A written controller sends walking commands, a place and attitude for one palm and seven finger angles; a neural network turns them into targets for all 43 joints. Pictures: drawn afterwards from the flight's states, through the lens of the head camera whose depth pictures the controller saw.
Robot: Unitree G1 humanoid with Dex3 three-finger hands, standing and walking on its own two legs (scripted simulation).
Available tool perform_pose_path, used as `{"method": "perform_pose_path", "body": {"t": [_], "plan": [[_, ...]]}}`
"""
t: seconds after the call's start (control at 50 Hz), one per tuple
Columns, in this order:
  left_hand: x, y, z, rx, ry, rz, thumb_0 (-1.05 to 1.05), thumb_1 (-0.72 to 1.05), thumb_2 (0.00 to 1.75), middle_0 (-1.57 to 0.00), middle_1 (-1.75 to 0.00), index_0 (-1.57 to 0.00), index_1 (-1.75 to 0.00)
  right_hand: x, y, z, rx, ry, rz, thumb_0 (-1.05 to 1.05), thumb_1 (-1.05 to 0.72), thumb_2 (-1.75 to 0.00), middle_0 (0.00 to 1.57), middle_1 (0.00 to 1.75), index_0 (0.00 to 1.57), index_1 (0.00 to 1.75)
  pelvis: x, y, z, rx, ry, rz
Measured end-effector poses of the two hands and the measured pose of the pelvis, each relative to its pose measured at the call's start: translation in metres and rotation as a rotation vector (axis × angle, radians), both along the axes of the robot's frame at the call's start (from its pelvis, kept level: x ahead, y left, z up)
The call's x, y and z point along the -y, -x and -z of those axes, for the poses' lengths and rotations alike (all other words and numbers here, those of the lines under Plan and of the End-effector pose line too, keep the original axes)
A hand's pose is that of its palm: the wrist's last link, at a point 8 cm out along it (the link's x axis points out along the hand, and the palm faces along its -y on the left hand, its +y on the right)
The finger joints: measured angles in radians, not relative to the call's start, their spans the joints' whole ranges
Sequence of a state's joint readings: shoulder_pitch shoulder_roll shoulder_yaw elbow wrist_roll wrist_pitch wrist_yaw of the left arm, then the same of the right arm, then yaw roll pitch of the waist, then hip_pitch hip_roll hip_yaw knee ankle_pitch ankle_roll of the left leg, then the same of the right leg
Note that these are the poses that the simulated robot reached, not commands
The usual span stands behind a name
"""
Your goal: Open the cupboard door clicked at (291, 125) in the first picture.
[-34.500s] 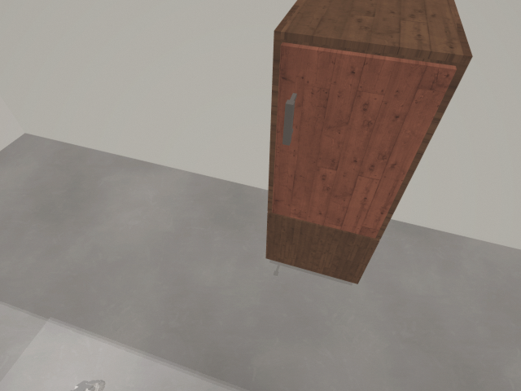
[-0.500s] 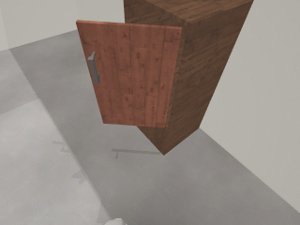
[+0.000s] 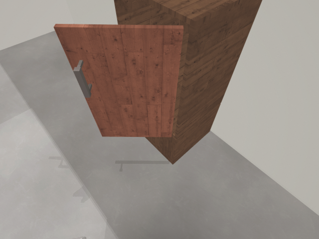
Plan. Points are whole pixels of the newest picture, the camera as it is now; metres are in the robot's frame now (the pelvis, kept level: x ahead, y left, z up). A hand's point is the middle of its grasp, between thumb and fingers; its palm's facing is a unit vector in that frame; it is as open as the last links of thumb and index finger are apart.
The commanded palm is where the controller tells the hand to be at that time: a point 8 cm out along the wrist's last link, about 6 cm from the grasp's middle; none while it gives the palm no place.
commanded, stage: come to a stop and stand still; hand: left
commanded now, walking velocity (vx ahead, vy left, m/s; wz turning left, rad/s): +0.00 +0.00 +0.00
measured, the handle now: (84, 79) +0.59 +0.29 +0.02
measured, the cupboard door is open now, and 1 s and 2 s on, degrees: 47 47 47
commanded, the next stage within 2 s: look again from close up in 0.56 s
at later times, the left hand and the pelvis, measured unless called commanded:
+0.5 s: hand out of the picture +0.02 +0.14 -0.17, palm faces +0.05 -0.98 -0.19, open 7.3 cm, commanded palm none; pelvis -0.01 -0.04 +0.01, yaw +1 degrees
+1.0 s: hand out of the picture -0.01 +0.17 -0.17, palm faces +0.02 -0.98 -0.20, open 7.4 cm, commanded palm none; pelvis -0.02 +0.00 +0.00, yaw +0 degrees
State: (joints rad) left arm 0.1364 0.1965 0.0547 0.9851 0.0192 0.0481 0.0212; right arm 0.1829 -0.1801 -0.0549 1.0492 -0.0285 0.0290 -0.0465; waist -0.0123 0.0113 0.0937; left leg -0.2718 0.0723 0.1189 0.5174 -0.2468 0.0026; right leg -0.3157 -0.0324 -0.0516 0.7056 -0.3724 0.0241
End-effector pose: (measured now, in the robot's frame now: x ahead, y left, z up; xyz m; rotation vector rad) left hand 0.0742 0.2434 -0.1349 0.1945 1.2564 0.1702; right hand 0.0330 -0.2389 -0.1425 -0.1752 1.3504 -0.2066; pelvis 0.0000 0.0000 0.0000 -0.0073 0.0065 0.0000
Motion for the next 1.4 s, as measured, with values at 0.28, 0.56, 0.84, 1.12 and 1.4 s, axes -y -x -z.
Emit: {"method": "perform_pose_path", "body": {"t": [0.28, 0.56, 0.84, 1.12, 1.4], "plan": [[0.057, 0.014, 0.001, 0.026, 0.021, 0.017, 0.00, 0.92, 0.89, -0.21, -0.30, -0.20, -0.30, 0.034, 0.024, 0.006, -0.038, -0.041, 0.031, 0.00, -0.91, -0.90, 0.20, 0.30, 0.20, 0.30, 0.039, 0.006, 0.000, 0.023, -0.012, -0.011], [0.060, 0.083, 0.006, -0.115, 0.060, -0.055, 0.00, 0.93, 0.89, -0.20, -0.30, -0.20, -0.30, 0.020, 0.049, -0.004, -0.076, -0.051, -0.014, 0.01, -0.92, -0.90, 0.20, 0.30, 0.20, 0.30, 0.041, 0.013, -0.007, 0.033, -0.006, -0.013], [0.055, 0.111, 0.012, -0.157, 0.080, -0.025, 0.01, 0.91, 0.89, -0.21, -0.30, -0.20, -0.30, -0.008, 0.054, 0.004, -0.014, -0.069, -0.015, 0.01, -0.91, -0.90, 0.20, 0.30, 0.20, 0.30, 0.016, 0.016, 0.000, 0.026, 0.010, -0.006], [0.017, 0.090, 0.005, -0.080, 0.035, -0.013, 0.01, 0.91, 0.89, -0.20, -0.30, -0.20, -0.30, -0.031, 0.059, 0.005, 0.002, -0.078, -0.028, 0.01, -0.92, -0.90, 0.20, 0.30, 0.20, 0.30, -0.006, 0.019, -0.001, 0.036, -0.009, 0.007], [0.026, 0.107, 0.012, -0.141, 0.076, -0.023, 0.01, 0.91, 0.89, -0.20, -0.30, -0.20, -0.30, -0.032, 0.068, 0.006, -0.049, -0.077, -0.019, 0.00, -0.91, -0.90, 0.20, 0.30, 0.20, 0.30, -0.008, 0.015, 0.001, 0.035, -0.014, 0.010]]}}
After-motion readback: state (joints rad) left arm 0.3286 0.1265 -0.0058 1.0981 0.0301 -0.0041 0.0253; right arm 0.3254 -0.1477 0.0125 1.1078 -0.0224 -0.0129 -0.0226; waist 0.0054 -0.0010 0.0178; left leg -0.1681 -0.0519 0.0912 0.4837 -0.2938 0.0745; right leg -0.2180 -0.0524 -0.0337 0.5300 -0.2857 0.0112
